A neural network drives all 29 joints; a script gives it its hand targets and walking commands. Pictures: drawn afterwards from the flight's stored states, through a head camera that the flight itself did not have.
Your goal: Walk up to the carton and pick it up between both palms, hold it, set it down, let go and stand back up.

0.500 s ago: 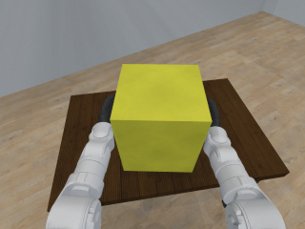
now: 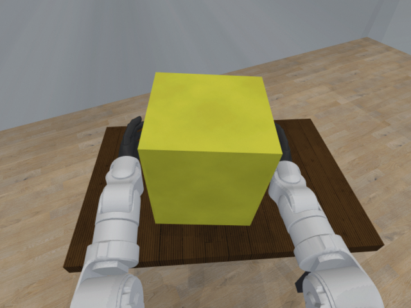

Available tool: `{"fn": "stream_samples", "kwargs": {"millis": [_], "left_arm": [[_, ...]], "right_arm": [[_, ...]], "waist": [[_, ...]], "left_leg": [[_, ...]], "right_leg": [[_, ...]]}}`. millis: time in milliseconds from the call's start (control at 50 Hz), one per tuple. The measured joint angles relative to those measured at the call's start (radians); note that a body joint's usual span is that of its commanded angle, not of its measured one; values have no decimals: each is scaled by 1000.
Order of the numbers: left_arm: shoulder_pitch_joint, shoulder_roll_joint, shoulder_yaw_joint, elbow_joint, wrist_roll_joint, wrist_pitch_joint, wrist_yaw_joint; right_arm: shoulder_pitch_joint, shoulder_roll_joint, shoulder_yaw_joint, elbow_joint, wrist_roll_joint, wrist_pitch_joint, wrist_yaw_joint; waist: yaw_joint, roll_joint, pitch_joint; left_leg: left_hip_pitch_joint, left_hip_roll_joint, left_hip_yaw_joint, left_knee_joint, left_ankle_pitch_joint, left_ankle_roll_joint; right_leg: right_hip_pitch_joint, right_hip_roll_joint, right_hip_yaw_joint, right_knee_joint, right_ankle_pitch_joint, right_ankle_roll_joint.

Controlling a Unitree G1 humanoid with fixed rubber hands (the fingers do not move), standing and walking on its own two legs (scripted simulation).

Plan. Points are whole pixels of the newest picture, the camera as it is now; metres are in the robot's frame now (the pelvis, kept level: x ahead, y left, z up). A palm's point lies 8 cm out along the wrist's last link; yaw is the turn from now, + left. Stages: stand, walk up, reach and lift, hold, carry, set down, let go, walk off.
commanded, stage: reach and lift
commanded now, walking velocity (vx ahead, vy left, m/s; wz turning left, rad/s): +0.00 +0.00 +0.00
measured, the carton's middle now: (205, 153) +0.39 -0.02 +0.10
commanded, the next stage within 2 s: hold in 0.72 s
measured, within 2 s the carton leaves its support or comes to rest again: neither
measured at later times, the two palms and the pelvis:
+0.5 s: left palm (129, 156) +0.37 +0.13 +0.13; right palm (284, 158) +0.35 -0.17 +0.11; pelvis -0.01 +0.01 +0.00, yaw -2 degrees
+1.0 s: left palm (123, 159) +0.36 +0.14 +0.13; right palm (278, 153) +0.36 -0.16 +0.12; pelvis +0.00 +0.00 +0.00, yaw +0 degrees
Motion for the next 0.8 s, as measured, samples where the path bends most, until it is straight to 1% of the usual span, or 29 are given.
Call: {"fn": "stream_samples", "kwargs": {"millis": [80,140,240,320,420,600,660,740,800], "left_arm": [[-7,-8,4,10,15,11,-6],[-10,-10,4,4,15,22,-4],[-31,-22,21,-3,35,54,7],[-29,-36,23,-28,51,76,22],[-22,-57,35,-68,72,110,27],[32,-68,7,-169,67,133,41],[49,-66,-1,-206,58,142,43],[55,-67,1,-223,59,152,39],[77,-66,-6,-263,52,158,39]], "right_arm": [[11,7,-18,-3,-12,10,5],[6,11,-33,-6,-17,19,14],[-36,14,-71,27,-37,36,47],[-57,0,-70,50,-32,38,67],[-63,-11,-59,62,-21,40,80],[-32,-35,-4,-7,19,50,75],[-19,-41,16,-38,32,55,68],[-14,-43,28,-54,35,65,60],[0,-48,48,-89,50,71,50]], "waist": [[9,-7,7],[10,-13,8],[12,-30,14],[8,-33,14],[5,-37,33],[-2,-22,60],[-4,-19,66],[-1,-20,78],[-3,-17,78]], "left_leg": [[16,-7,1,-3,7,6],[17,-11,5,-1,11,9],[30,-18,19,-14,20,15],[41,-19,28,-19,20,17],[65,-16,37,-19,11,18],[76,-3,33,4,-15,14],[74,0,28,5,-17,10],[79,2,21,4,-19,8],[73,5,13,8,-21,4]], "right_leg": [[12,-7,1,6,2,3],[9,-12,4,13,4,5],[9,-19,19,20,8,7],[17,-19,27,16,10,9],[36,-16,37,19,3,11],[59,-3,34,14,-8,9],[61,0,29,11,-10,7],[68,2,23,10,-14,4],[68,5,15,7,-15,2]]}}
